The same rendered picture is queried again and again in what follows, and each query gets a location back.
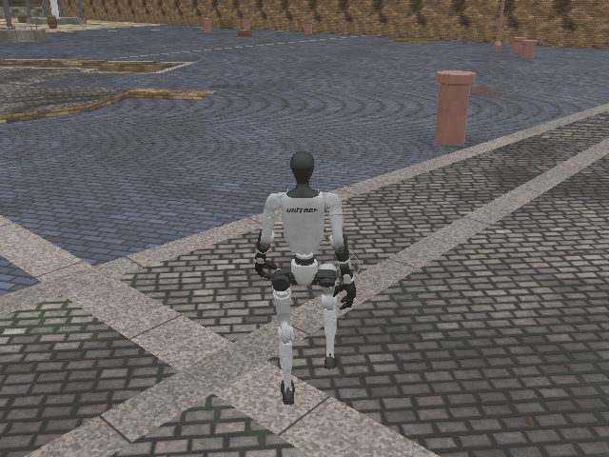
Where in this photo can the left robot hand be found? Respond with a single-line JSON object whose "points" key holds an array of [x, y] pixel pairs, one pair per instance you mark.
{"points": [[266, 264]]}

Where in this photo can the right robot shin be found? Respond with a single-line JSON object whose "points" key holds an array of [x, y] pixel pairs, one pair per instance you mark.
{"points": [[330, 327]]}

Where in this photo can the right robot hand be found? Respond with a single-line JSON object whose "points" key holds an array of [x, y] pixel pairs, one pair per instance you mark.
{"points": [[351, 294]]}

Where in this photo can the right robot forearm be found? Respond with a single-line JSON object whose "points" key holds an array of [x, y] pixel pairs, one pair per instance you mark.
{"points": [[344, 262]]}

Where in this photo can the humanoid robot torso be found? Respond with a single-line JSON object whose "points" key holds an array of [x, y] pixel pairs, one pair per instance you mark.
{"points": [[303, 223]]}

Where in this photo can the right robot upper arm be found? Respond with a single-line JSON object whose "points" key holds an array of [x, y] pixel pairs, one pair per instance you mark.
{"points": [[334, 203]]}

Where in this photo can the left robot forearm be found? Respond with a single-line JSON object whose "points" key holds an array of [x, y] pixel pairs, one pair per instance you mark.
{"points": [[261, 251]]}

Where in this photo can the left robot upper arm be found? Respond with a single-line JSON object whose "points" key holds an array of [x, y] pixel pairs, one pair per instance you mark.
{"points": [[273, 202]]}

